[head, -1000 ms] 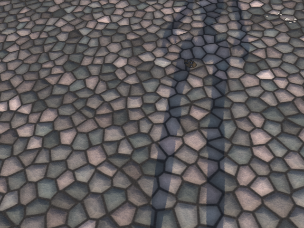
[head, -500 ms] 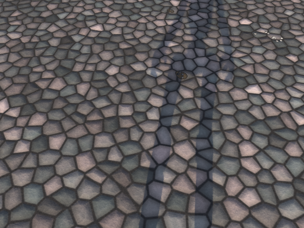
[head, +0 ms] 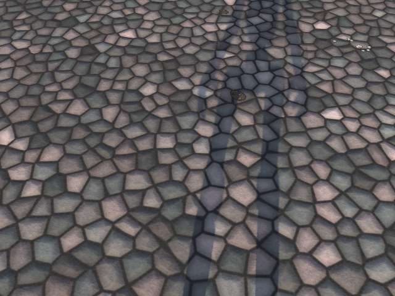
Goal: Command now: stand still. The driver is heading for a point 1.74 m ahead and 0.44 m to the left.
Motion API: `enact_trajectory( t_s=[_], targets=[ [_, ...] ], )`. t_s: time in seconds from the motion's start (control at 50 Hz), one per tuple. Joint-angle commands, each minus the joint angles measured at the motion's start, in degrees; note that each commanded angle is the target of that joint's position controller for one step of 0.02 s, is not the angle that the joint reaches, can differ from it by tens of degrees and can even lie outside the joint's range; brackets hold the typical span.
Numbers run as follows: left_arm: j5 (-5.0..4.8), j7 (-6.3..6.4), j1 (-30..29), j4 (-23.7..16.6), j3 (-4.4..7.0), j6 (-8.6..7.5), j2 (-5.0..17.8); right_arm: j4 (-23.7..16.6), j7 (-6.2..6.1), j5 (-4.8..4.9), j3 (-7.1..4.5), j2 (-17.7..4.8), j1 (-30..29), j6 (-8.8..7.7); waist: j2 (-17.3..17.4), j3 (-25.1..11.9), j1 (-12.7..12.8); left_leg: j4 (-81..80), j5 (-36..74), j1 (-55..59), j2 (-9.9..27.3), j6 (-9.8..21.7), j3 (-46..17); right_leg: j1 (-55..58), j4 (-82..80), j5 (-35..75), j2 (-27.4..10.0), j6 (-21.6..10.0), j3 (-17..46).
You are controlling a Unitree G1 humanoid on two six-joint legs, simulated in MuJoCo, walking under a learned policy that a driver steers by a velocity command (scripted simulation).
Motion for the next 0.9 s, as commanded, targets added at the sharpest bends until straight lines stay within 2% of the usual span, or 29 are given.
enact_trajectory(
  t_s=[0.02,0.52,0.54,0.58,0.6,0.66,0.7,0.74,0.78,0.82,0.84,0.86,0.88,0.9],
  targets=[
    [-0.04,0.19,0.7,-0.9,0.91,-0.47,5.9,-1.1,-0.27,0.02,-0.91,-5.8,1.5,-0.41,0.0,-0.6,0.0,-5.2,5.5,-2.7,1.1,1.0,-1.0,1.2,-4.8,7.2,-1.8,-1.2,1.8],
    [-0.23,0.29,3.1,3.9,-0.39,-0.38,4.5,1.6,-0.48,0.17,-0.25,-3.8,6.5,-0.38,0.1,0.3,0.3,-5.2,5.6,-3.3,0.5,1.2,-0.7,0.3,-5.1,6.5,-1.5,-1.2,1.0],
    [-0.21,0.33,4.2,4.5,-0.55,-0.32,3.9,2.3,-0.52,0.19,-0.11,-3.1,7.7,-0.31,0.0,-1.1,0.3,-5.3,0.1,-2.7,-0.1,1.3,0.0,0.8,-5.3,0.5,-0.9,-1.3,0.4],
    [-0.92,0.59,4.8,4.5,0.06,-0.18,5.4,2.0,-0.86,0.83,-0.67,-4.5,7.8,-0.14,0.0,1.7,0.4,-3.7,-17.8,-6.1,-1.3,3.0,0.4,-2.9,-4.2,-19.5,0.3,-2.8,0.0],
    [-1.01,0.63,4.6,4.1,0.19,-0.45,5.7,1.4,-0.95,0.93,-0.81,-4.8,7.4,-0.37,-0.1,4.3,0.4,-3.6,-23.8,-8.7,-0.7,4.0,-0.6,-5.9,-4.4,-25.9,-0.4,-3.8,1.1],
    [-1.50,0.04,6.2,3.4,0.33,-2.40,5.4,0.5,-0.42,1.47,-0.96,-4.3,8.6,-2.20,-0.5,6.9,0.5,-2.7,-26.5,-12.2,1.7,6.0,-4.0,-8.6,-4.6,-28.9,-3.3,-5.9,5.1],
    [-1.82,-0.53,7.1,3.2,0.31,-3.71,4.9,-0.3,0.21,1.66,-0.83,-3.1,8.3,-3.51,-1.1,6.2,0.8,-1.0,-22.4,-12.3,1.8,6.4,-4.3,-6.9,-4.6,-26.3,-4.7,-7.0,7.5],
    [-1.96,-0.93,8.9,3.2,0.68,-4.64,5.8,-1.1,0.76,1.65,-0.90,-2.7,8.0,-4.69,-2.6,4.7,1.2,1.8,-18.2,-13.2,0.9,6.5,-3.2,-3.9,-5.9,-25.4,-6.3,-8.5,10.8],
    [-2.29,-1.32,11.2,3.4,0.97,-5.28,6.9,-2.0,1.37,1.89,-0.64,-1.3,7.7,-5.80,-5.5,4.4,1.4,6.0,-13.9,-15.0,-0.6,6.7,-1.1,-1.1,-8.9,-25.7,-9.7,-10.9,16.9],
    [-2.42,-1.53,11.0,2.6,1.27,-5.69,8.4,-2.3,1.85,1.98,-0.55,-0.7,9.1,-6.78,-7.8,4.4,-0.1,8.6,-9.1,-14.2,-1.4,7.6,0.5,-0.7,-9.6,-20.2,-13.1,-12.7,21.9],
    [-2.49,-1.57,8.6,1.5,1.38,-6.04,8.9,-1.5,2.12,1.96,-0.62,-0.7,12.3,-7.15,-7.8,4.2,-2.2,7.5,-5.7,-11.4,-1.4,8.0,0.2,-2.4,-6.0,-11.8,-13.4,-12.6,21.1],
    [-2.48,-1.78,5.4,-0.1,1.13,-6.53,7.7,0.5,2.41,1.89,-1.27,-2.4,17.3,-7.52,-3.4,2.4,-4.3,5.8,1.6,-4.3,-0.7,8.1,-2.1,-6.4,1.1,-1.1,-10.1,-10.6,15.3],
    [-2.11,-2.21,-0.8,-2.8,0.57,-7.34,5.6,3.6,2.51,2.23,-2.64,-5.7,26.7,-7.64,5.4,-0.8,-8.4,-0.4,9.9,11.7,3.1,10.3,-10.3,-19.0,16.3,11.0,-2.8,-6.0,3.4],
    [-1.44,-2.73,-4.7,-5.1,0.34,-8.84,4.6,6.2,2.61,1.67,-4.35,-11.3,36.9,-7.13,17.9,-3.4,-12.0,-7.0,20.5,29.6,13.2,15.1,-27.8,-38.2,37.2,6.5,3.6,-1.5,-4.9]
  ],
)
Keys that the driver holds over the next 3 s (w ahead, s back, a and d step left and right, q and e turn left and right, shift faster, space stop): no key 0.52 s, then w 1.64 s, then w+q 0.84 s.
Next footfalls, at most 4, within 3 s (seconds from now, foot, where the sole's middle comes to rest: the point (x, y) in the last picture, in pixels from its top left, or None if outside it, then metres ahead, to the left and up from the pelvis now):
1.24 right None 0.44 -0.10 -0.78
1.78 left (162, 243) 0.71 0.16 -0.78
2.34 right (221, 173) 1.03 -0.07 -0.78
2.88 left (150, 137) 1.25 0.24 -0.78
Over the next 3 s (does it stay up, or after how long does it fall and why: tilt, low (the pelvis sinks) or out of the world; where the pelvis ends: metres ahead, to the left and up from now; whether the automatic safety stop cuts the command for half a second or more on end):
stays up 1.18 0.14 -0.01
